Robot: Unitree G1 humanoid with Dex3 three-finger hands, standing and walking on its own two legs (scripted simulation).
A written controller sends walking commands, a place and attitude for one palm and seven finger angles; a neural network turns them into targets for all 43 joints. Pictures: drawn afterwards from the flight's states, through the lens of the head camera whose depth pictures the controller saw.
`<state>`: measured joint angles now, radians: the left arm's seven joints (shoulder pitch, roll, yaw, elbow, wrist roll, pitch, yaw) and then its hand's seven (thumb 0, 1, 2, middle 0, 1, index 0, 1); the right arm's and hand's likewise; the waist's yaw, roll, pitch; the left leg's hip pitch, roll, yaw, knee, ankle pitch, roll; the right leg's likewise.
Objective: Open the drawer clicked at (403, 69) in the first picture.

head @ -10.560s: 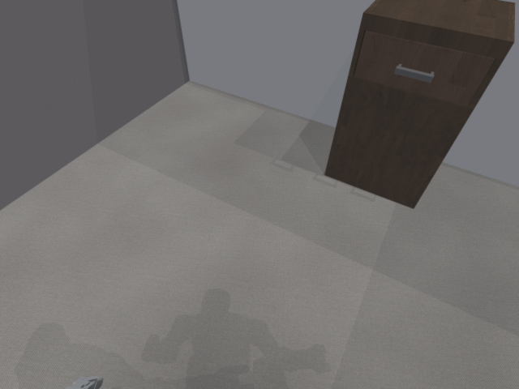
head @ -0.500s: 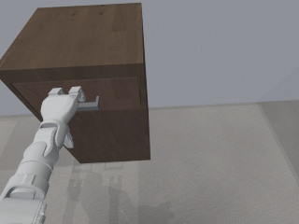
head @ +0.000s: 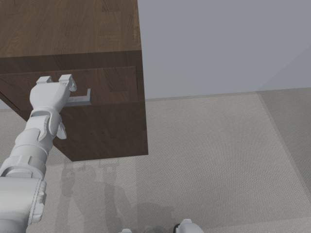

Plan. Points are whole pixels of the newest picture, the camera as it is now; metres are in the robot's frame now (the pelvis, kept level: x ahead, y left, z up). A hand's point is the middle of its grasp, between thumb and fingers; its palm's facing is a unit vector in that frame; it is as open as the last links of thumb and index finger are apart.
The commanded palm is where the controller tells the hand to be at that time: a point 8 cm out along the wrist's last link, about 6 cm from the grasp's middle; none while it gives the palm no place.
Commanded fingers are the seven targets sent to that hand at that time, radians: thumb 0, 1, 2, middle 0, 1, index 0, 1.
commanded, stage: move the hooked fingers above the handle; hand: left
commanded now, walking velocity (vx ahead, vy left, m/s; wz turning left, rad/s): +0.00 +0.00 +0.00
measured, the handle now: (70, 97) +0.53 +0.28 -0.05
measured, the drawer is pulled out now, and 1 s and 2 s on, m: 0.00 0.00 0.00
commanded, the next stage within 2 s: lower the fingers behind the handle in 0.98 s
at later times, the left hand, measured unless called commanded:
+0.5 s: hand (65, 100) +0.49 +0.27 +0.00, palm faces -0.06 +0.00 -1.00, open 13.8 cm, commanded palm +0.48 +0.27 +0.05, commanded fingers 0.00 -0.50 0.30 -0.30 -1.20 -0.30 -1.20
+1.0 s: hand (64, 101) +0.49 +0.28 -0.01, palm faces -0.07 -0.01 -1.00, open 13.7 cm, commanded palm +0.47 +0.27 +0.05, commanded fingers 0.00 -0.50 0.30 -0.30 -1.20 -0.30 -1.20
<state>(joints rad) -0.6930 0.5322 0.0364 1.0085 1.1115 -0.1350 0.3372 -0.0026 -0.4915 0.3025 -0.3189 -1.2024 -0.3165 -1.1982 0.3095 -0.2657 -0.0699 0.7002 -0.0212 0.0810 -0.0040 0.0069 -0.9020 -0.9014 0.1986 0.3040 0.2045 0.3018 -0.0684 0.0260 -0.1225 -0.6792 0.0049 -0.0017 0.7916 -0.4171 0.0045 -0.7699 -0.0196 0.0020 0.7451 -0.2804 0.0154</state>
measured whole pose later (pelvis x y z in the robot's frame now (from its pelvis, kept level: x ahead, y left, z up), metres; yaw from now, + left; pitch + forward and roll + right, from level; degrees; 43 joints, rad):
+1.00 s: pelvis +0.00 +0.00 -0.02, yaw +0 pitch +24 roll -2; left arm -0.84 0.63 0.07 1.12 1.13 -0.16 0.34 0.00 -0.49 0.30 -0.32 -1.20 -0.33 -1.21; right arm 0.34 -0.28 -0.04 0.71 -0.04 0.10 -0.01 0.00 -0.90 -0.90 0.20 0.30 0.20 0.30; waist -0.13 0.03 -0.13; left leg -0.88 0.02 -0.02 0.94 -0.47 0.01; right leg -0.95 -0.01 -0.01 0.85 -0.31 0.02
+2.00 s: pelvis -0.01 +0.00 -0.05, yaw -1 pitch +27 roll -2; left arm -0.84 0.64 0.10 1.15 1.13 -0.15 0.36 0.00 -0.49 0.30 -0.32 -1.20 -0.32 -1.20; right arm 0.31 -0.27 -0.03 0.74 -0.05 0.08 0.01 0.00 -0.90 -0.90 0.20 0.30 0.21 0.30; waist -0.15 0.04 -0.15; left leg -1.05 0.02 -0.02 1.10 -0.53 0.01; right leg -1.12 0.00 -0.01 1.00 -0.36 0.02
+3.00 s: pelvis -0.02 +0.01 -0.07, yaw -1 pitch +29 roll -3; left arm -0.88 0.66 0.08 1.14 1.12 -0.12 0.37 0.00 -0.28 0.39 -0.29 -1.23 -0.33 -1.23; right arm 0.32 -0.28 -0.01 0.72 -0.05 0.07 0.00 0.00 -0.90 -0.90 0.20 0.30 0.21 0.30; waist -0.15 0.05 -0.16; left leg -1.14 0.02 -0.03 1.19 -0.55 0.01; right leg -1.21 -0.01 -0.02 1.08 -0.38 0.02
